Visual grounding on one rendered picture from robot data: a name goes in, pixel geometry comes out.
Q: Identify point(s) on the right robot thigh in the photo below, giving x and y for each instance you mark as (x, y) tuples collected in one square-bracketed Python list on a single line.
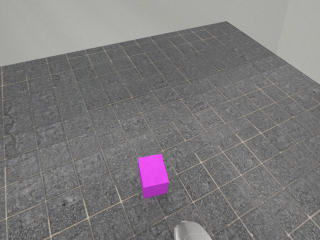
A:
[(188, 230)]

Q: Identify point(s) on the carton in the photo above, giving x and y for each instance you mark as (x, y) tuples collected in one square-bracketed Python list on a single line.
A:
[(153, 176)]

